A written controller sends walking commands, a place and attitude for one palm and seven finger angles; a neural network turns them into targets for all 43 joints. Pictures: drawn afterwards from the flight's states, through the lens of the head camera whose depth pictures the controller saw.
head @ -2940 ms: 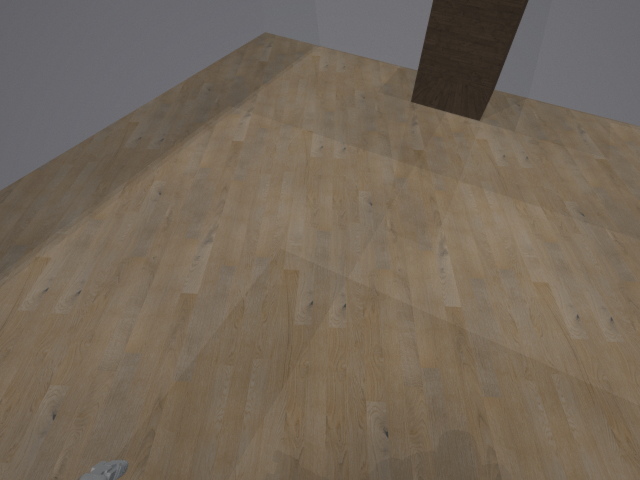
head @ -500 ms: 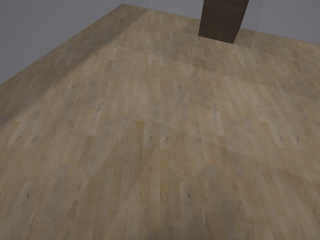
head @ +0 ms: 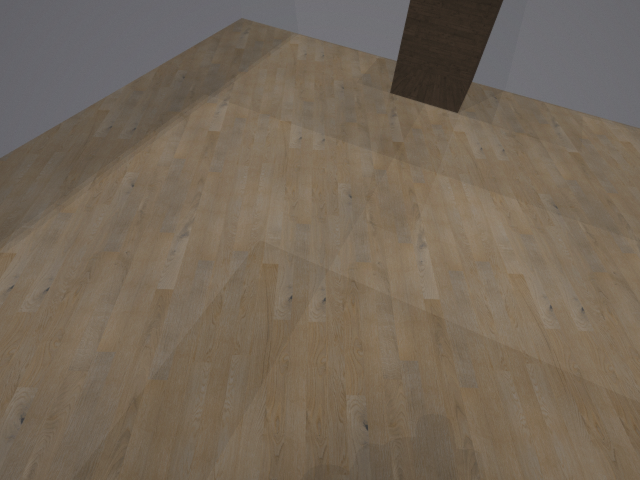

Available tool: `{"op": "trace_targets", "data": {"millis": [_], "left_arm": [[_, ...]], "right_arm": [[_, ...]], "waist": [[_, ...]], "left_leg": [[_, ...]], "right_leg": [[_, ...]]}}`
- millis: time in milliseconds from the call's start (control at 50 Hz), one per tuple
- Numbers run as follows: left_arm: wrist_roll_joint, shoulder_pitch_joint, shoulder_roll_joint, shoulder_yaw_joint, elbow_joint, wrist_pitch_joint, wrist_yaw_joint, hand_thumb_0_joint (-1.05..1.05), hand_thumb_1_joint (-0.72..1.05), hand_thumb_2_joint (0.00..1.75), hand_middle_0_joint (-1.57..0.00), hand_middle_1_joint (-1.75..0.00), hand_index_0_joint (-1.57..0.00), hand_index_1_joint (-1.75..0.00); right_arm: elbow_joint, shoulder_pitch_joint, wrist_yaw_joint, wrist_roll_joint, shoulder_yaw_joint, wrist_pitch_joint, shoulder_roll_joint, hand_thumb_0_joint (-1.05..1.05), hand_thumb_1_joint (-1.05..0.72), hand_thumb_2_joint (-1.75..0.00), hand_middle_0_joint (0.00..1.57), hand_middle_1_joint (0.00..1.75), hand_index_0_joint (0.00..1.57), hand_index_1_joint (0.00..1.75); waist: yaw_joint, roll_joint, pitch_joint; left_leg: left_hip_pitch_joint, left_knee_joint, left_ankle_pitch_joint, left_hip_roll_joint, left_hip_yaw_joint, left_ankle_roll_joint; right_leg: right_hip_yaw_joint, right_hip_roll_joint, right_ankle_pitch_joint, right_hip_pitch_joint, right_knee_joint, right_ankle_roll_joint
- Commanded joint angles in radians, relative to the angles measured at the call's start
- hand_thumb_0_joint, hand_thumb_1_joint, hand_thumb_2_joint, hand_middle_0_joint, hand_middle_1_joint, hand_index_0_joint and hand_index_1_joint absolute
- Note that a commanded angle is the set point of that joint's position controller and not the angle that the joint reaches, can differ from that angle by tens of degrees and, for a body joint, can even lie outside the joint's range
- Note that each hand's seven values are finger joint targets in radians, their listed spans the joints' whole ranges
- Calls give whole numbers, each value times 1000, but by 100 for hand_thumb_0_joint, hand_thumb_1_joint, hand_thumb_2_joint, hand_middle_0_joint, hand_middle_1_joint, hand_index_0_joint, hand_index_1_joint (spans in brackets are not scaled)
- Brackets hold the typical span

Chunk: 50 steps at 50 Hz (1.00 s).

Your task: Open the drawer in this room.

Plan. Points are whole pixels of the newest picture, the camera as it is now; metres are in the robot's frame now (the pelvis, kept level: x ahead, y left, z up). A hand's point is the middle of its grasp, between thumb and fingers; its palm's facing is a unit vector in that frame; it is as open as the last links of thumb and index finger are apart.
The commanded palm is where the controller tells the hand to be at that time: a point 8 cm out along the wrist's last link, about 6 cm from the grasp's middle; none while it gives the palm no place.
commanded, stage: turn or walk to find it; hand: left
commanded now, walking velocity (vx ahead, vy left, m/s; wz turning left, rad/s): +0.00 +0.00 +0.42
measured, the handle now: out of the picture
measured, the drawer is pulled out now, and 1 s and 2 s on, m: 0.00 0.00 0.00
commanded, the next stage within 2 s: stand and wait in 0.08 s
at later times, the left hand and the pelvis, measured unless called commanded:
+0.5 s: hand out of the picture -0.01 +0.17 -0.18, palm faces +0.16 -0.97 -0.17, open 7.3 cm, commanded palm none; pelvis +0.00 -0.01 +0.00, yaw +6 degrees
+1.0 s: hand out of the picture -0.02 +0.19 -0.17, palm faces +0.03 -0.98 -0.21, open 7.4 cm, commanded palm none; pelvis +0.00 +0.01 +0.00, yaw -1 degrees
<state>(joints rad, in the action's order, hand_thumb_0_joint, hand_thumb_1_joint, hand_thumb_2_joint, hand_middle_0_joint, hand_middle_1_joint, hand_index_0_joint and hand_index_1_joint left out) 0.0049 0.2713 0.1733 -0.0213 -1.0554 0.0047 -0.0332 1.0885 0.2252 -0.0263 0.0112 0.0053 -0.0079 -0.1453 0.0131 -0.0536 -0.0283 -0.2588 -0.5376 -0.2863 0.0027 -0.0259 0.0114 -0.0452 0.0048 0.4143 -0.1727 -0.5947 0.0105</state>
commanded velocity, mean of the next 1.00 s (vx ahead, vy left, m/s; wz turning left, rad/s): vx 0.02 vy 0.00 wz -0.07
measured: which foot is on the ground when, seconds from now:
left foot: down 0.00-0.20, up 0.22-0.42, down 0.44-1.00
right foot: down 0.00-1.00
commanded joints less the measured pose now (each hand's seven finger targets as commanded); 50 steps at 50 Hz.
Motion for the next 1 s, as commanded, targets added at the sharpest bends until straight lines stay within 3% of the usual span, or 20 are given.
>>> {"op": "trace_targets", "data": {"millis": [0, 80, 120, 140, 160, 180, 200, 240, 300, 360, 400, 420, 460, 660, 780, 820, 860, 880, 920, 980], "left_arm": [[1, -1, 80, -27, 63, 1, -5, 0, 90, 90, -20, -30, -20, -30], [3, 11, 57, -32, 73, 2, 1, 0, 90, 90, -20, -30, -20, -30], [7, 71, 54, -28, 52, -7, 0, 0, 90, 90, -20, -30, -20, -30], [10, 89, 74, -30, 45, -16, -3, 0, 90, 90, -20, -30, -20, -30], [18, 73, 136, -34, 45, -23, -9, 0, 90, 90, -20, -30, -20, -30], [17, 50, 186, -39, 56, -22, -6, 0, 90, 90, -20, -30, -20, -30], [17, 44, 189, -41, 63, -23, -4, 0, 90, 90, -20, -30, -20, -30], [19, 23, 140, -24, 49, -22, -5, 0, 90, 90, -20, -30, -20, -30], [19, 25, 144, -19, 39, -23, -4, 0, 90, 90, -20, -30, -20, -30], [13, 21, 139, -17, 22, -19, -6, 0, 90, 90, -20, -30, -20, -30], [5, 26, 109, -14, 19, -15, -3, 0, 90, 90, -20, -30, -20, -30], [6, 39, 95, -11, 19, -11, -3, 0, 90, 90, -20, -30, -20, -30], [9, 32, 91, -5, -8, -6, -2, 0, 90, 90, -20, -30, -20, -30], [9, 86, 80, 11, -68, -15, -1, 0, 90, 90, -20, -30, -20, -30], [13, 66, 84, -11, -47, 7, 6, 0, 90, 90, -20, -30, -20, -30], [15, 65, 78, -22, -29, 14, 13, 0, 90, 90, -20, -30, -20, -30], [24, 59, 61, -26, -3, 21, 27, 0, 90, 90, -20, -30, -20, -30], [30, 43, 48, -27, 12, 26, 30, 0, 90, 90, -20, -30, -20, -30], [32, 47, 21, -27, 21, 21, 31, 0, 90, 90, -20, -30, -20, -30], [26, 149, 13, -21, -19, -3, 24, 0, 90, 90, -20, -30, -20, -30]], "right_arm": [[-33, 82, -15, 7, 46, 13, -192, 0, -90, -90, 20, 30, 20, 30], [-67, 48, -11, 10, 65, 5, -210, 0, -90, -90, 20, 30, 20, 30], [-76, 19, -7, 5, 66, 5, -198, 0, -90, -90, 20, 30, 20, 30], [-75, 22, -3, -1, 63, 6, -176, 0, -90, -90, 20, 30, 20, 30], [-84, 29, 3, -9, 53, 6, -121, 0, -90, -90, 20, 30, 20, 30], [-98, 26, 7, -4, 47, 0, -96, 0, -90, -90, 20, 30, 20, 30], [-101, -16, 5, 4, 50, -15, -108, 0, -90, -90, 20, 30, 20, 30], [-79, -14, 5, 3, 48, -18, -98, 0, -90, -90, 20, 30, 20, 30], [-52, 9, 4, -3, 38, -17, -80, 0, -90, -90, 20, 30, 20, 30], [-32, 34, 1, -2, 30, -10, -81, 0, -90, -90, 20, 30, 20, 30], [-13, 57, -1, 2, 29, 8, -122, 0, -90, -90, 20, 30, 20, 30], [-16, 38, -2, 2, 31, 11, -146, 0, -90, -90, 20, 30, 20, 30], [-8, 5, -4, -2, 26, 16, -140, 0, -90, -90, 20, 30, 20, 30], [15, 31, -11, -5, 18, 28, -127, 0, -90, -90, 20, 30, 20, 30], [5, 44, -20, -3, 36, 15, -145, 0, -90, -90, 20, 30, 20, 30], [-6, 49, -19, 1, 46, 12, -162, 0, -90, -90, 20, 30, 20, 30], [-21, 66, -15, 9, 67, 8, -206, 0, -90, -90, 20, 30, 20, 30], [-31, 64, -14, 9, 72, 9, -213, 0, -90, -90, 20, 30, 20, 30], [-37, 46, -12, 16, 64, 14, -190, 0, -90, -90, 20, 30, 20, 30], [-27, 34, -12, 10, 50, 19, -154, 0, -90, -90, 20, 30, 20, 30]], "waist": [[-27, 248, 30], [-15, 188, 88], [16, 155, 118], [22, 98, 130], [8, -67, 100], [3, -167, 51], [25, -234, -1], [-1, -112, -51], [-4, -86, -24], [-20, -83, -20], [-19, 48, 14], [-3, 78, 18], [-2, 134, -21], [-5, 82, -30], [-12, 81, -40], [-12, 115, -23], [-22, 210, -38], [-28, 252, -71], [-12, 197, -81], [38, 101, -36]], "left_leg": [[165, 165, 760, 271, 326, 186], [117, 152, 627, 225, 294, 166], [74, 102, 497, 172, 230, 111], [7, 56, 375, 131, 194, 64], [-119, -21, 142, 49, 105, 7], [-150, -59, -81, -8, 42, -25], [-148, -168, -196, 11, 51, -26], [-136, -259, -186, 33, 45, -25], [-85, -192, -149, 40, 3, -35], [44, 18, 14, 52, -18, -38], [163, 122, 310, 125, 53, -13], [140, 119, 336, 162, 71, 4], [74, 152, 285, 156, 79, 10], [115, 194, 253, 131, 49, 8], [111, 171, 190, 161, 27, 16], [103, 204, 46, 194, 51, 32], [86, 316, -310, 278, 154, 81], [32, 359, -344, 319, 196, 114], [-14, 336, -195, 324, 166, 141], [-40, 148, 36, 229, 29, 75]], "right_leg": [[25, 44, 128, -193, -165, 15], [11, 26, 30, -129, -95, 18], [-6, 29, -142, -10, 101, 21], [29, 65, -257, 89, 205, 15], [186, 214, -315, 141, 257, -27], [273, 339, -337, 77, 296, -103], [301, 353, -366, -3, 328, -146], [245, 321, -539, -40, 288, -175], [133, 260, -696, 10, 231, -159], [103, 218, -572, -37, 208, -117], [49, 138, -424, -88, 157, -40], [35, 113, -325, -76, 178, -17], [23, 105, -267, -30, 203, -1], [38, 119, -298, -4, 262, -6], [69, 97, -303, -73, 201, -10], [55, 69, -192, -98, 145, -10], [-18, 11, 2, -195, -29, -7], [-33, 12, 27, -222, -149, -7], [-8, 43, 60, -201, -178, -13], [-19, 46, -161, -5, 132, -1]]}}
